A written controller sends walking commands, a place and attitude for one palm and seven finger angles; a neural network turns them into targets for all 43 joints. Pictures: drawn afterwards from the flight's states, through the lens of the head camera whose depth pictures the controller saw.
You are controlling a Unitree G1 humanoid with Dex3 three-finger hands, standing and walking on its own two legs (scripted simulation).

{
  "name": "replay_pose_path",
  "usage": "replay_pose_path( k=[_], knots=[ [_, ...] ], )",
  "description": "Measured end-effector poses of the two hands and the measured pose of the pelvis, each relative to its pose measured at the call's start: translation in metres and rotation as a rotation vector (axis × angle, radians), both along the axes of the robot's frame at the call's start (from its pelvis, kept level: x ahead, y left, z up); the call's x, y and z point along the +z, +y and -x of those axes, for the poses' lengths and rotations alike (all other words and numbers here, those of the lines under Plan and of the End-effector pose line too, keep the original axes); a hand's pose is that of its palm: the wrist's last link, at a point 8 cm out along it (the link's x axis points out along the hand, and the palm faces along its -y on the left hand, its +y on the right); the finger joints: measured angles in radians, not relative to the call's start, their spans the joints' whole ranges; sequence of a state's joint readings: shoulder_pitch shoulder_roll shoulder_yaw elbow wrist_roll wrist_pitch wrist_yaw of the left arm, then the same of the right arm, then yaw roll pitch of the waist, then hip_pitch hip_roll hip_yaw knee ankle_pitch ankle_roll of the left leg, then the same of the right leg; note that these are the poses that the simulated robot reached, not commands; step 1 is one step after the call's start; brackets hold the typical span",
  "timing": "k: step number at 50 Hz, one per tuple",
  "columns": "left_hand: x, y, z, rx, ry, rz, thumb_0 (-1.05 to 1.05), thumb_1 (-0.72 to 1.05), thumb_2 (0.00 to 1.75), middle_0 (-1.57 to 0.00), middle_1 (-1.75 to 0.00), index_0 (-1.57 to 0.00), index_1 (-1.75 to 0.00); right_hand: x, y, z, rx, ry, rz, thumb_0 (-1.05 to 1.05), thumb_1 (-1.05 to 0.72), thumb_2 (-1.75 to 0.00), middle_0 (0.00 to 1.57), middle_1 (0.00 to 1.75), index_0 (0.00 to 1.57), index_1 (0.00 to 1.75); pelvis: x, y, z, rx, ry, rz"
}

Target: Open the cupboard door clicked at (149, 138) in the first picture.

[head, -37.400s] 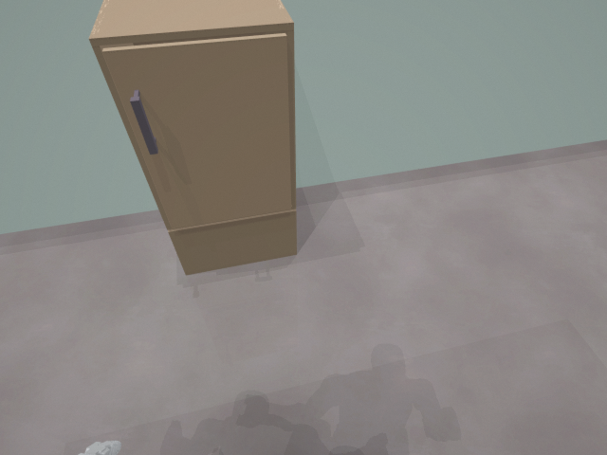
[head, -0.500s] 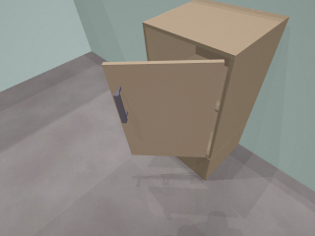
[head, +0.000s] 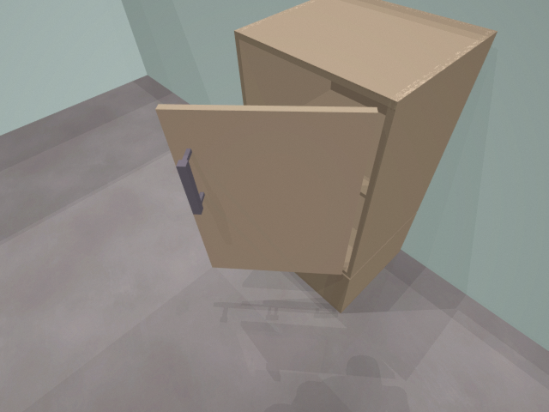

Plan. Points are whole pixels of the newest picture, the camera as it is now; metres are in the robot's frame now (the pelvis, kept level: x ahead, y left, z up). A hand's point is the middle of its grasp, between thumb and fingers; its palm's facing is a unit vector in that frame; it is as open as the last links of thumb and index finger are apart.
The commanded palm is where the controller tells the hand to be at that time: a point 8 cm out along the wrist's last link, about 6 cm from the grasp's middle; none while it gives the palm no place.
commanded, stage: come to a stop and stand still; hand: left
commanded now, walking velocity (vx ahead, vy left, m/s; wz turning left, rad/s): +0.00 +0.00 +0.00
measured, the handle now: (193, 182) +0.58 +0.22 -0.04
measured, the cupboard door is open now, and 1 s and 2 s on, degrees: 42 42 42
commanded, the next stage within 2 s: look again from close up in 0.46 s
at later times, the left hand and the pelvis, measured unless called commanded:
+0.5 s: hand out of the picture +0.02 +0.17 -0.17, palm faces +0.05 -0.97 -0.22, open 7.3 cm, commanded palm none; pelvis +0.02 -0.01 +0.00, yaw +1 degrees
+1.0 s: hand out of the picture +0.02 +0.17 -0.17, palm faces +0.05 -0.98 -0.21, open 7.3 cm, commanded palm none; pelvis +0.02 +0.00 +0.00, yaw +1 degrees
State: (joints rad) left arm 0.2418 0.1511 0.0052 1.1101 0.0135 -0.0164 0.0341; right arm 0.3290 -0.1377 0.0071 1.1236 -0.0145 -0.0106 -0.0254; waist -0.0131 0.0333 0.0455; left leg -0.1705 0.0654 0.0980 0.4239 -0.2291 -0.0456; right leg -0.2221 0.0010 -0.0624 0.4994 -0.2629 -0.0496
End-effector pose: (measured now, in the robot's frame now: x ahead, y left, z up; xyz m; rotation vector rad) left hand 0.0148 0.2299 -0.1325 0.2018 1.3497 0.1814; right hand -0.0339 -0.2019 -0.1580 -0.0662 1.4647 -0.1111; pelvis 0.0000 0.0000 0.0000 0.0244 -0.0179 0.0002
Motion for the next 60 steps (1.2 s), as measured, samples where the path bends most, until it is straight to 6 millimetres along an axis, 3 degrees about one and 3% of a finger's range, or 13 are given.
replay_pose_path(
  k=[9, 19, 58, 60],
  knots=[
    [-0.002, -0.008, 0.003, 0.023, 0.016, 0.011, 0.01, 0.93, 0.9, -0.2, -0.3, -0.2, -0.3, 0.001, -0.009, -0.034, 0.023, -0.056, 0.018, 0.0, -0.91, -0.9, 0.2, 0.3, 0.2, 0.3, 0.0, -0.005, -0.009, 0.004, 0.0, 0.002],
    [-0.004, -0.015, 0.006, 0.039, 0.03, 0.026, 0.01, 0.92, 0.9, -0.2, -0.3, -0.2, -0.3, 0.004, -0.02, -0.051, 0.039, -0.072, 0.042, 0.0, -0.91, -0.9, 0.2, 0.3, 0.2, 0.3, 0.001, -0.008, -0.015, 0.01, -0.001, 0.004],
    [-0.007, -0.008, 0.008, 0.049, 0.028, 0.036, 0.01, 0.92, 0.9, -0.2, -0.3, -0.2, -0.3, 0.008, -0.004, -0.037, 0.032, -0.025, 0.035, 0.0, -0.91, -0.9, 0.2, 0.3, 0.2, 0.3, 0.002, 0.001, -0.015, 0.016, -0.002, 0.014],
    [0.008, 0.004, -0.012, 0.113, -0.119, 0.016, 0.03, 0.94, 0.9, -0.2, -0.3, -0.21, -0.3, 0.01, -0.01, -0.047, 0.037, -0.116, 0.07, 0.01, -0.92, -0.9, 0.2, 0.3, 0.2, 0.3, 0.0, 0.004, -0.013, 0.008, -0.002, 0.018]
  ],
)
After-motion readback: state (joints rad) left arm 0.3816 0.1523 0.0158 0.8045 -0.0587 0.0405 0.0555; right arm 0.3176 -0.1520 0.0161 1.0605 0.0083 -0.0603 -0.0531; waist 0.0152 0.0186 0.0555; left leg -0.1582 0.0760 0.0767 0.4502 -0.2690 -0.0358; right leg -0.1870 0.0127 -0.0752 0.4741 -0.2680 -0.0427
